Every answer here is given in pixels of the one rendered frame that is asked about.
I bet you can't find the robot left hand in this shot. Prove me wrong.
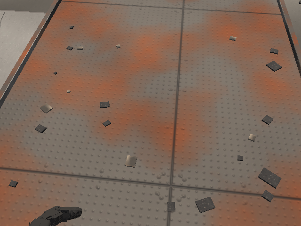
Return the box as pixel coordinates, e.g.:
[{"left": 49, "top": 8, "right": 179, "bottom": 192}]
[{"left": 28, "top": 205, "right": 83, "bottom": 226}]

